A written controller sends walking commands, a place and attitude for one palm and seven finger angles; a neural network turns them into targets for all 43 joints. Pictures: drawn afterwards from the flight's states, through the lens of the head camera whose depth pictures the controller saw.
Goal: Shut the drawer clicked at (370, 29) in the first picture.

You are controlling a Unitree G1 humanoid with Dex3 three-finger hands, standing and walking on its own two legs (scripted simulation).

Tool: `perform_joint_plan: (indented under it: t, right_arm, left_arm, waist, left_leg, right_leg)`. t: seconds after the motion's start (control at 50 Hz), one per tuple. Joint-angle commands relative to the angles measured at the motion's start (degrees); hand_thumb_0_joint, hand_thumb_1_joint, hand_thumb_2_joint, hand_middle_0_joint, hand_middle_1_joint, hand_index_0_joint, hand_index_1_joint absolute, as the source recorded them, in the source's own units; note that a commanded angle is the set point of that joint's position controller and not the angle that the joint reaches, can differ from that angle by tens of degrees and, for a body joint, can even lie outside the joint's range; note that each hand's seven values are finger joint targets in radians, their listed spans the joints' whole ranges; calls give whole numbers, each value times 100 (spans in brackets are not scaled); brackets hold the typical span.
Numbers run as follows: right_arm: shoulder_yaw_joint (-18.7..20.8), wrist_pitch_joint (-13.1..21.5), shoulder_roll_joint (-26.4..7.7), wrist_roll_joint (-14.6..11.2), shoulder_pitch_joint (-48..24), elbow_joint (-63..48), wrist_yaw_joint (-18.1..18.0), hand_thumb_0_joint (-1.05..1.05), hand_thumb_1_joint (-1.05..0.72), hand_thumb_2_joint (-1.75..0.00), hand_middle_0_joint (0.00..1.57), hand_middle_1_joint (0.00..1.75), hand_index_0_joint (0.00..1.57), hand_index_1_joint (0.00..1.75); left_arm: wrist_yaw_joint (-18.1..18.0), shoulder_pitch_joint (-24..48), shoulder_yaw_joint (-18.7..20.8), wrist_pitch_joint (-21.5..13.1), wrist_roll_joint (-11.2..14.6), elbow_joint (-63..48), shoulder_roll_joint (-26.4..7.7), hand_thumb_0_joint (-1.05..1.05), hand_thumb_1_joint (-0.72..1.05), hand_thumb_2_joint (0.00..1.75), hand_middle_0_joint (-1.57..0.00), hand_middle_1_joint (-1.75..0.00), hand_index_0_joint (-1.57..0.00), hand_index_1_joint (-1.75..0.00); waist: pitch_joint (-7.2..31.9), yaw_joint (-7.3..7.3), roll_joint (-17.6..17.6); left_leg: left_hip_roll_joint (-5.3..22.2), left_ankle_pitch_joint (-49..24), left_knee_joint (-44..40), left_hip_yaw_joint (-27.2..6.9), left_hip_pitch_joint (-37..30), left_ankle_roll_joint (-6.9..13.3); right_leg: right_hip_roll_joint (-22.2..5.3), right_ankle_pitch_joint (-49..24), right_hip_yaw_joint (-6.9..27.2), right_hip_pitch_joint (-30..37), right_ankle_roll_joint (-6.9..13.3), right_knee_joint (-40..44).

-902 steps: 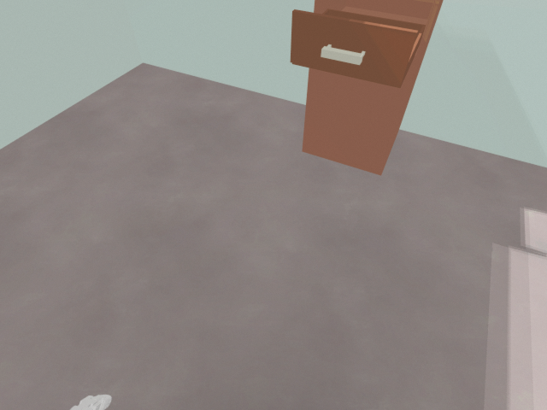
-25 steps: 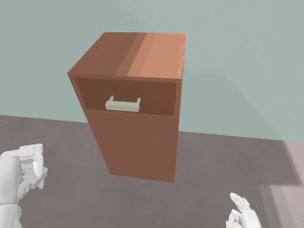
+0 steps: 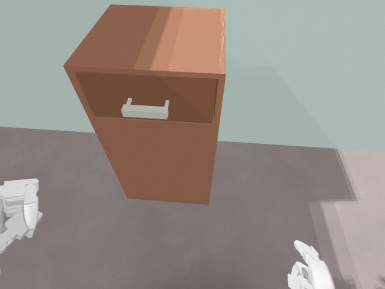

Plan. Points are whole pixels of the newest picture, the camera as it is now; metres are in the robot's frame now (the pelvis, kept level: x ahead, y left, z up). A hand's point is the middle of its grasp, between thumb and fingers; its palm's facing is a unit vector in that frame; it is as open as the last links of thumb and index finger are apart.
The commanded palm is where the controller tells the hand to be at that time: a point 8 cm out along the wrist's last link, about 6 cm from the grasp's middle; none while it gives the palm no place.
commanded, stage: step back with the hand held close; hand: left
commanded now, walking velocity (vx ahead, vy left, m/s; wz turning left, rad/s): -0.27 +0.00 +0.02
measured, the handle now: (146, 106) +0.62 +0.19 -0.02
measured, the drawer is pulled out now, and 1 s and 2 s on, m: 0.00 0.00 0.00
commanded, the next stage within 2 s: stop stepping back and stand still in 1.14 s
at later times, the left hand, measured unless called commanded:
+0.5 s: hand (15, 249) +0.15 +0.24 +0.16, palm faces +0.35 -0.78 -0.52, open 3.3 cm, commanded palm +0.07 +0.28 +0.18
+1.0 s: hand out of the picture +0.08 +0.24 +0.17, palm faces +0.39 -0.80 -0.46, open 3.3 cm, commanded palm +0.02 +0.27 +0.18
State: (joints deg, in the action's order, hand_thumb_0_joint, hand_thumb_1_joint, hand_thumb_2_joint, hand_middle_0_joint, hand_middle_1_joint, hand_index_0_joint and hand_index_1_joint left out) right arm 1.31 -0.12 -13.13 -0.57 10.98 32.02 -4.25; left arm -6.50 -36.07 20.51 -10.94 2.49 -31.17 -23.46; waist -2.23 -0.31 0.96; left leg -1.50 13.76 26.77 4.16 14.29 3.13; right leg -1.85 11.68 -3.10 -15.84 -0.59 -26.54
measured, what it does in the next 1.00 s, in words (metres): walks backwards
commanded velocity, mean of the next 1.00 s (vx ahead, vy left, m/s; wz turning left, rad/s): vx -0.36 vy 0.00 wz -0.02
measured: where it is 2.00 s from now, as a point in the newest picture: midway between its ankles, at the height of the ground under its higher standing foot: outside the picture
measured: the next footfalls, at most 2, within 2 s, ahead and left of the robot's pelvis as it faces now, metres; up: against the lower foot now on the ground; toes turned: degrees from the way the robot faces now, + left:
right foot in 1.08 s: -0.19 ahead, -0.16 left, +0.00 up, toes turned -1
left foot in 1.82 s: -0.12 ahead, +0.12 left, +0.00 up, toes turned -1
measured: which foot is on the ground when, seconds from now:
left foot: down 0.00-1.00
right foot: down 0.00-0.82, up 0.84-1.00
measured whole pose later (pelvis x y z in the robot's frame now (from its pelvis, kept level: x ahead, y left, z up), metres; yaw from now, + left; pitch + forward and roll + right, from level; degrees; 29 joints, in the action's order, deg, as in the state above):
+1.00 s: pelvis -0.11 -0.01 +0.00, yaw +1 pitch +4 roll -4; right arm 1.0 7.3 -9.1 1.2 12.1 35.7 -2.9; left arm -8.4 -36.5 24.8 -17.6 2.2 -36.3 -24.4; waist 0.9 -0.3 -0.1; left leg 2.4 4.1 27.3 -0.4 27.6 2.3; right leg 4.1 27.9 0.3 -17.5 -0.3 -43.1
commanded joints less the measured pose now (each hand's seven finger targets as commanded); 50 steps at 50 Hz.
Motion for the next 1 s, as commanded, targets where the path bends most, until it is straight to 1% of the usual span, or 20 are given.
perform_joint_plan:
  t: [0.0, 0.12, 0.18, 0.26, 0.32, 0.4, 0.48, 0.56, 0.64, 0.68, 0.72, 0.74, 0.76, 0.78, 0.8, 0.82, 0.84, 0.88, 0.94, 0.98]
  right_arm:
    - [237, 397, -683, 6, -570, -1007, -49, 0, -90, -90, 20, 30, 20, 30]
    - [232, 531, -714, -5, -503, -1037, -46, 0, -90, -90, 20, 30, 20, 30]
    - [234, 574, -679, 2, -475, -1032, -54, 0, -90, -90, 20, 30, 20, 30]
    - [235, 620, -654, 26, -424, -970, -35, 0, -90, -90, 20, 30, 20, 30]
    - [219, 652, -710, 46, -444, -951, -30, 0, -90, -90, 20, 30, 20, 30]
    - [230, 713, -740, 37, -527, -992, -71, 0, -90, -90, 20, 30, 20, 30]
    - [301, 768, -700, 33, -508, -989, -62, 0, -90, -90, 20, 30, 20, 30]
    - [328, 778, -677, 38, -427, -893, -22, 0, -90, -90, 20, 30, 20, 30]
    - [376, 639, -567, 61, -295, -753, 45, 0, -90, -90, 20, 30, 20, 30]
    - [344, 525, -430, 68, -340, -667, 60, 0, -90, -90, 20, 30, 20, 30]
    - [340, 461, -445, 49, -383, -644, 44, 0, -90, -90, 20, 30, 20, 30]
    - [337, 459, -520, 53, -422, -672, 18, 0, -90, -90, 20, 30, 20, 30]
    - [334, 485, -579, 51, -489, -705, -20, 0, -90, -90, 20, 30, 20, 30]
    - [331, 582, -709, 59, -581, -816, -45, 0, -90, -90, 20, 30, 20, 30]
    - [347, 708, -751, 95, -649, -869, -60, 0, -90, -90, 20, 30, 20, 30]
    - [379, 787, -661, 94, -563, -791, -72, 0, -90, -90, 20, 30, 20, 30]
    - [406, 848, -603, 96, -542, -787, -57, 0, -90, -90, 20, 30, 20, 30]
    - [412, 996, -580, 141, -410, -615, 19, 0, -90, -90, 20, 30, 20, 30]
    - [296, 1141, -522, 191, -284, -397, 96, 0, -90, -90, 20, 30, 20, 30]
    - [265, 1181, -561, 254, -245, -203, 117, 0, -90, -90, 20, 30, 20, 30]
  left_arm:
    - [-153, -35, 748, -398, 16, -1169, -749, 0, 90, 90, -140, -160, -140, -160]
    - [-192, 114, 788, -514, -70, -1269, -737, 0, 90, 90, -140, -160, -140, -160]
    - [-212, 81, 851, -562, -75, -1337, -768, 0, 90, 90, -140, -160, -140, -160]
    - [-242, 120, 815, -640, -42, -1415, -774, 0, 90, 90, -140, -160, -140, -160]
    - [-275, 62, 782, -722, -57, -1448, -761, 0, 90, 90, -140, -160, -140, -160]
    - [-271, 74, 912, -806, -152, -1464, -777, 0, 90, 90, -140, -160, -140, -160]
    - [-222, -10, 1106, -859, -182, -1367, -848, 0, 90, 90, -140, -160, -140, -160]
    - [-154, 92, 1015, -904, -145, -1570, -807, 0, 90, 90, -140, -160, -140, -160]
    - [-228, 217, 1017, -889, -42, -1581, -1005, 0, 90, 90, -140, -160, -140, -160]
    - [-301, 102, 1011, -845, 11, -1435, -980, 0, 90, 90, -140, -160, -140, -160]
    - [-336, 32, 1034, -853, 2, -1448, -1001, 0, 90, 90, -140, -160, -140, -160]
    - [-339, 8, 993, -863, 0, -1558, -987, 0, 90, 90, -140, -160, -140, -160]
    - [-333, -41, 1041, -919, -28, -1573, -1017, 0, 90, 90, -140, -160, -140, -160]
    - [-308, -63, 1101, -991, -105, -1677, -1011, 0, 90, 90, -140, -160, -140, -160]
    - [-271, 16, 1176, -1036, -181, -1722, -968, 0, 90, 90, -140, -160, -140, -160]
    - [-257, 50, 1202, -1032, -178, -1652, -975, 0, 90, 90, -140, -160, -140, -160]
    - [-271, 198, 1234, -1011, -144, -1760, -1039, 0, 90, 90, -140, -160, -140, -160]
    - [-290, -80, 1057, -991, -45, -1622, -821, 0, 90, 90, -140, -160, -140, -160]
    - [-237, -123, 680, -1011, 43, -1621, -599, 0, 90, 90, -140, -160, -140, -160]
    - [-165, 109, 583, -1055, 58, -1661, -672, 0, 90, 90, -140, -160, -140, -160]
  waist:
    - [906, -43, 408]
    - [631, 27, 234]
    - [717, 44, -20]
    - [640, 107, -208]
    - [613, 118, 176]
    - [692, 33, 785]
    - [760, 11, 415]
    - [983, 92, 53]
    - [944, 183, -812]
    - [1074, 185, -1011]
    - [1072, 205, -893]
    - [974, 218, -436]
    - [871, 222, 186]
    - [894, 195, 1127]
    - [898, 146, 1812]
    - [808, 171, 1523]
    - [835, 133, 1046]
    - [906, 46, 737]
    - [901, 74, 1169]
    - [1192, 41, 1257]
  left_leg:
    - [861, -1020, -744, -901, 845, 90]
    - [878, 862, -910, -1039, 1924, 228]
    - [753, 977, -680, -965, 1847, 191]
    - [527, 1116, -253, -847, 1407, 80]
    - [644, 1237, -525, -1031, 1446, 111]
    - [1143, 1578, -1306, -1429, 2613, 357]
    - [1136, 1180, -998, -1355, 2715, 395]
    - [766, 1002, -297, -972, 2247, 223]
    - [142, 1038, 1123, -561, 1085, -156]
    - [64, 707, 1570, -491, 550, -234]
    - [142, 555, 1068, -548, 258, -175]
    - [302, 446, 430, -776, 278, -93]
    - [681, 660, -189, -1195, 546, 85]
    - [1368, 1513, -1168, -1894, 1707, 387]
    - [2062, 2887, -2076, -2655, 2931, 720]
    - [2314, 2950, -2293, -2795, 3218, 875]
    - [2227, 2125, -1868, -2693, 2682, 885]
    - [1910, 795, -1330, -2034, 1380, 694]
    - [1644, 27, -1302, -1663, 332, 439]
    - [1568, -904, -1152, -1470, -416, 202]
  right_leg:
    - [-43, -1331, 392, 1198, 20, -484]
    - [-37, -941, 585, 1441, 26, -661]
    - [-135, -894, 733, 1309, 58, -439]
    - [-373, -32, 1046, 542, 204, 235]
    - [-219, 269, 822, 492, 155, 144]
    - [255, -657, 439, 1696, -35, -1149]
    - [318, -1257, 610, 1782, -52, -1376]
    - [-35, -1831, 1179, 1299, 84, -941]
    - [-1030, -242, 2201, -345, 606, 687]
    - [-1268, -267, 2003, -729, 727, 932]
    - [-1076, -128, 1551, -893, 584, 781]
    - [-737, 62, 1269, -918, 432, 520]
    - [-263, 357, 948, -865, 212, 1]
    - [328, 430, 522, 137, -10, -1199]
    - [768, 700, 406, 1087, -108, -2624]
    - [827, 981, 621, 1115, -92, -3560]
    - [750, 1148, 802, 595, -73, -3585]
    - [584, 1616, 635, -151, -19, -2884]
    - [491, 1877, 330, -297, 52, -1179]
    - [493, 1422, 193, -160, 88, -6]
